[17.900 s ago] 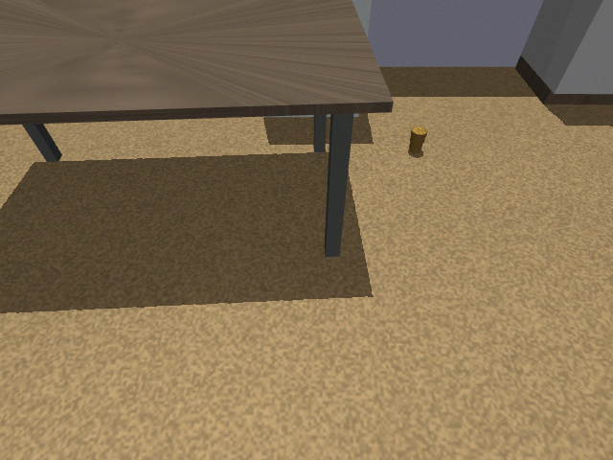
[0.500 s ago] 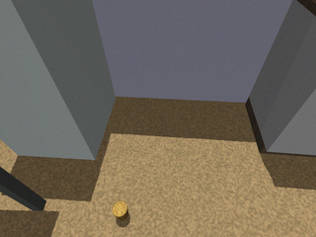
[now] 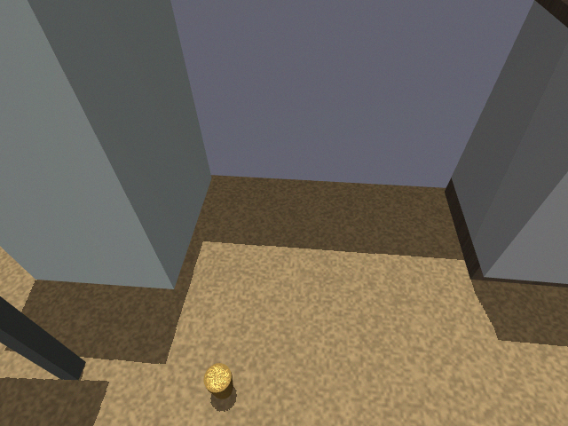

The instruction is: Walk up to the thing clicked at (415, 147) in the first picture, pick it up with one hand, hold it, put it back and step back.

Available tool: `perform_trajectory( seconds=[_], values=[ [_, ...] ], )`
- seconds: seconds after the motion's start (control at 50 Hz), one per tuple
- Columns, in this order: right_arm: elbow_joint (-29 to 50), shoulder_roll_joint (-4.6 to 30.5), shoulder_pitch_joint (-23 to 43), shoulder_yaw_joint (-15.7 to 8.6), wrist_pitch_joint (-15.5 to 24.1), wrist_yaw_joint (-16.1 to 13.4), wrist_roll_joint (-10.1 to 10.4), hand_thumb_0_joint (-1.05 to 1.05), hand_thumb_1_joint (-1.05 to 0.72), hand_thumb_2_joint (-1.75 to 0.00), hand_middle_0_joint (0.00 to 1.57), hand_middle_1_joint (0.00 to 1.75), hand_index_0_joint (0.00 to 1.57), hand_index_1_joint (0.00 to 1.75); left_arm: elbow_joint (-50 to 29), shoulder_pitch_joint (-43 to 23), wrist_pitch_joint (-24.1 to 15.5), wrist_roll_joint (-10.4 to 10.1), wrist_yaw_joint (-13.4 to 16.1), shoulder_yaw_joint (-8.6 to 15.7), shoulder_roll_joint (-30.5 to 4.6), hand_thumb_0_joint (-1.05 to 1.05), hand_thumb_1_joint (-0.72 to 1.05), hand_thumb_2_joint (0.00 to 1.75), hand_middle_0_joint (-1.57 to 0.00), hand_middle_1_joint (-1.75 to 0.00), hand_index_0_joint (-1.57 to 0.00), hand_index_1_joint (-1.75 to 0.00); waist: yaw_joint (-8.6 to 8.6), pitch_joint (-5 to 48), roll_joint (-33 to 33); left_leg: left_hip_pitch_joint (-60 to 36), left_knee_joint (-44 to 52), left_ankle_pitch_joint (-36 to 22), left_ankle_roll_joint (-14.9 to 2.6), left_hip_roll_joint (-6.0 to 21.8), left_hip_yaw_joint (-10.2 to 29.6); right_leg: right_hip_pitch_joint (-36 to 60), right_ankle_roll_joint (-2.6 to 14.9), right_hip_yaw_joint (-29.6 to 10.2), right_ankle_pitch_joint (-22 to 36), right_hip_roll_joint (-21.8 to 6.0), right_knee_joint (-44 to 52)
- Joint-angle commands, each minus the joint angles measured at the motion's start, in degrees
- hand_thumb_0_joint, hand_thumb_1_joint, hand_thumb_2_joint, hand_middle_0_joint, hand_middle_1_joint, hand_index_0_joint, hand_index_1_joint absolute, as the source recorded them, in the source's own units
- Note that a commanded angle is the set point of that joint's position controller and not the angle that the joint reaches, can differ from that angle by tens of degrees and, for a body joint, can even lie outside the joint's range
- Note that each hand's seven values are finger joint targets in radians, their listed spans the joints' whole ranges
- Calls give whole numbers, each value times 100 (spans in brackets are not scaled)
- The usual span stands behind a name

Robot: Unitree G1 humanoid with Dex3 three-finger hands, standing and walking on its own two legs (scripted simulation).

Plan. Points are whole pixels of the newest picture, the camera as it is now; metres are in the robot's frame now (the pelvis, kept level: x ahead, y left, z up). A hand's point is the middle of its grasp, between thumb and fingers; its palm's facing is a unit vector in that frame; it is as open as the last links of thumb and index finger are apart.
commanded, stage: walk up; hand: left
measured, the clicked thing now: (220, 383) +0.38 +0.25 -0.71
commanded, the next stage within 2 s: stand in 1.98 s
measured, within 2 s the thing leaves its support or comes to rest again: neither
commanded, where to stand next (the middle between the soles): +0.05 +0.00 m, yaw -2 degrees
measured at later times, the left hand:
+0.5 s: hand out of the picture +0.14 +0.23 -0.14, palm faces +0.00 -0.91 -0.41, open 7.4 cm
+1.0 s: hand out of the picture +0.12 +0.26 -0.17, palm faces -0.04 -0.91 -0.42, open 7.4 cm
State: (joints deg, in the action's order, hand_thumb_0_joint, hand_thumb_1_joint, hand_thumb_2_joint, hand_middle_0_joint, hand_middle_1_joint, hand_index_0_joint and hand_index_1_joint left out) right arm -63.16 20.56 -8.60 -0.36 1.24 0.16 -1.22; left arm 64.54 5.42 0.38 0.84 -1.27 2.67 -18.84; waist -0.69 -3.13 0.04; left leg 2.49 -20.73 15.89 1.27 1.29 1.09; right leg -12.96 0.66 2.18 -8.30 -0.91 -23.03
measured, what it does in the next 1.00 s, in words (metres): steps on the spot: left foot, then right foot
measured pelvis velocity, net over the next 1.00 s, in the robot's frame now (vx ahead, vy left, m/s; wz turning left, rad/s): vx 0.04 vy -0.01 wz -0.03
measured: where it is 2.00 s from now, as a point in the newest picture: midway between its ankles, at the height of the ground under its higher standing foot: outside the picture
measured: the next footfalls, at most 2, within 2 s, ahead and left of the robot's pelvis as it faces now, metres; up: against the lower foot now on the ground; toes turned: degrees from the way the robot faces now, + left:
left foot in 0.62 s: +0.16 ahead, +0.11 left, +0.00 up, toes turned +0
right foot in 0.94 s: +0.04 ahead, -0.12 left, +0.00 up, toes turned -6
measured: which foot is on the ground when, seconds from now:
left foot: down 0.00-0.22, up 0.24-0.60, down 0.62-0.96, up 0.98-1.00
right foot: down 0.00-0.66, up 0.68-0.92, down 0.94-1.00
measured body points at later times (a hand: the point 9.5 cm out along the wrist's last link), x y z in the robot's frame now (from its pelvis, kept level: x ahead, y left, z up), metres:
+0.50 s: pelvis +0.08 -0.03 -0.01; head +0.12 -0.06 +0.44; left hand +0.14 +0.28 -0.12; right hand +0.13 -0.35 -0.15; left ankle +0.11 +0.13 -0.71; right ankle +0.09 -0.13 -0.74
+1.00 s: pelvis +0.04 -0.01 -0.03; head +0.08 -0.02 +0.42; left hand +0.13 +0.31 -0.14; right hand +0.16 -0.32 -0.15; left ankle +0.11 +0.11 -0.74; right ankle +0.01 -0.12 -0.74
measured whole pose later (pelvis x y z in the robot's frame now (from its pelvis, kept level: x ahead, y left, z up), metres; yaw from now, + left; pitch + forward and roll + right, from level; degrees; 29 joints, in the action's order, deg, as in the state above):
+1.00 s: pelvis +0.04 -0.01 -0.03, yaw -2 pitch -4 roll -2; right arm -49.1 22.4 -4.6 -2.3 -2.9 0.3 -0.8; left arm 54.8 8.8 -0.4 1.2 1.6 2.3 -20.3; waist 0.0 -10.1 -4.4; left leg 22.8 -42.9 19.4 -0.7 2.3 2.0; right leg -10.7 1.0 -0.1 -22.6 3.2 -37.0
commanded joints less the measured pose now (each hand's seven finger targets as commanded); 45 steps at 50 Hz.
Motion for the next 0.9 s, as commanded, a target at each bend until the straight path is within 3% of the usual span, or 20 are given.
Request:
perform_trajectory(
  seconds=[0.0, 0.02, 0.06, 0.12, 0.16, 0.18, 0.2, 0.22, 0.24, 0.32, 0.4, 0.44, 0.54, 0.58, 0.62, 0.64, 0.66, 0.74, 0.84, 0.88],
  values=[
    [361, 1656, -599, -490, 161, -41, -106, 0, -90, -90, 20, 30, 20, 30, -656, -191, -103, 113, -90, 338, -1377, 0, 90, 90, -20, -30, -20, -30, 218, -7, -403, 263, 797, 2615, -960, 852, 1098, -729, 165, -307, -2511, -84, -613],
    [388, 1698, -688, -538, 164, -38, -116, 0, -90, -90, 20, 30, 20, 30, -785, -379, -85, 122, -132, 326, -1273, 0, 90, 90, -20, -30, -20, -30, 311, -387, -710, 230, 1147, 2799, -1120, 1238, 1512, -1326, 49, -27, -1923, 49, -1277],
    [611, 1807, -564, -614, 248, -88, -118, 0, -90, -90, 20, 30, 20, 30, -1073, -536, -93, 110, -149, 352, -1276, 0, 90, 90, -20, -30, -20, -30, 294, -899, -652, 19, 1227, 1368, -1408, 1768, 1907, -2091, 16, -352, -1636, -264, -1971],
    [872, 1734, -354, -607, 294, -74, -118, 0, -90, -90, 20, 30, 20, 30, -1176, -217, -223, 53, -174, 330, -1202, 0, 90, 90, -20, -30, -20, -30, 95, -531, -949, -311, 356, -1129, -1315, 1485, 1155, -1516, 119, -309, -1537, -375, -1058],
    [1133, 1460, 70, -539, 220, -26, -34, 0, -90, -90, 20, 30, 20, 30, -813, 873, -317, 21, -115, 415, -1217, 0, 90, 90, -20, -30, -20, -30, -472, 54, -696, 293, -1108, -2149, -788, 786, 185, 565, 169, -170, -234, -131, 215],
    [1251, 1064, -31, -404, 189, -33, 64, 0, -90, -90, 20, 30, 20, 30, -639, 1459, -371, 62, -14, 524, -1679, 0, 90, 90, -20, -30, -20, -30, -612, 365, 528, 1176, -2568, -1493, -480, 197, -240, 1542, 213, -932, 695, -561, 427],
    [1381, 752, -313, -300, 142, -55, 109, 0, -90, -90, 20, 30, 20, 30, -697, 1593, -378, 58, 73, 599, -2140, 0, 90, 90, -20, -30, -20, -30, -488, 464, 1663, 2460, -3375, 1477, -255, -658, -161, 2101, 554, -2935, 739, -1705, 1015],
    [1272, 1163, -543, -418, 18, -117, 34, 0, -90, -90, 20, 30, 20, 30, -925, 1146, -344, 72, 70, 605, -2247, 0, 90, 90, -20, -30, -20, -30, -294, 328, 750, 2251, -3691, 1895, -343, -321, 449, 1419, 989, -3283, -215, -2164, 1007],
    [1147, 1333, -800, -501, -6, -116, 37, 0, -90, -90, 20, 30, 20, 30, -1088, 850, -324, 37, 74, 575, -2143, 0, 90, 90, -20, -30, -20, -30, -124, 64, 601, 2140, -4122, 1839, -392, -167, 451, 950, 1211, -3084, -307, -2146, 917],
    [1010, 1174, -1001, -468, -139, -10, 63, 0, -90, -90, 20, 30, 20, 30, -1288, 518, -429, -46, 180, 319, -1606, 0, 90, 90, -20, -30, -20, -30, 135, -96, 381, 1976, -3811, 835, -296, 37, 730, 357, 825, -1331, 907, -1364, 748],
    [1080, 1028, -849, -446, -296, -23, 78, 0, -90, -90, 20, 30, 20, 30, -1429, 531, -441, -72, 291, 239, -1506, 0, 90, 90, -20, -30, -20, -30, 69, 18, 399, 1706, -3185, 605, -131, -69, 725, 338, 901, -772, 3366, -1395, 198],
    [1122, 1020, -734, -425, -281, -55, 93, 0, -90, -90, 20, 30, 20, 30, -1478, 447, -382, -106, 329, 233, -1510, 0, 90, 90, -20, -30, -20, -30, 64, 144, 709, 1598, -2583, 355, -113, -8, 545, 486, 909, -669, 3829, -1394, -93],
    [1196, 1213, -625, -495, -300, -99, 39, 0, -90, -90, 20, 30, 20, 30, -1704, 238, -112, -124, 346, 274, -1686, 0, 90, 90, -20, -30, -20, -30, 97, 350, 1071, 1501, -2065, 255, -250, -126, -19, 357, 923, -662, 3389, -1317, -969],
    [1171, 1296, -739, -551, -263, -88, 21, 0, -90, -90, 20, 30, 20, 30, -1751, 104, -34, -170, 353, 272, -1698, 0, 90, 90, -20, -30, -20, -30, 212, 451, 767, 1082, -1232, -833, -352, -105, -65, 97, 720, -593, 2793, -1206, -1388],
    [1383, 1796, -503, -698, -215, -110, -8, 0, -90, -90, 20, 30, 20, 30, -1835, 236, 24, -268, 360, 237, -1470, 0, 90, 90, -20, -30, -20, -30, 128, 756, -529, 759, -790, -4133, -863, 946, 1227, -181, 182, -217, 1084, -224, -2597],
    [1467, 1958, -394, -725, -195, -92, 19, 0, -90, -90, 20, 30, 20, 30, -1822, 318, 68, -321, 394, 205, -1303, 0, 90, 90, -20, -30, -20, -30, 113, 815, -1061, 392, -636, -5074, -1397, 1495, 1904, -731, 86, -182, -1261, 458, -3338],
    [1449, 1988, -464, -731, -189, -97, 46, 0, -90, -90, 20, 30, 20, 30, -1736, 256, 123, -274, 448, 238, -1343, 0, 90, 90, -20, -30, -20, -30, 298, 905, -1443, 493, -536, -5030, -1899, 1969, 2485, -775, 92, -502, -3178, 525, -4078],
    [1832, 1480, 217, -622, -267, -178, -21, 0, -90, -90, 20, 30, 20, 30, -1540, 508, 184, -257, 391, 268, -1380, 0, 90, 90, -20, -30, -20, -30, 16, 589, -1098, 1083, -762, -3921, -1492, 1183, 1073, -887, 104, -753, -2621, 414, -4610],
    [1772, 1370, -178, -596, -232, -120, -56, 0, -90, -90, 20, 30, 20, 30, -1547, 424, -37, -151, 337, 231, -1247, 0, 90, 90, -20, -30, -20, -30, 256, 1140, -925, -277, -1140, -3014, -1446, 1172, 1156, -816, -138, -353, -2308, 139, -2114],
    [1815, 1448, 109, -573, -281, -61, -38, 0, -90, -90, 20, 30, 20, 30, -1333, 806, -116, -96, 335, 242, -1190, 0, 90, 90, -20, -30, -20, -30, 19, 1050, -886, 339, -1323, -2344, -1336, 1133, 1074, 2, -77, -201, -1628, 160, -718]
  ],
)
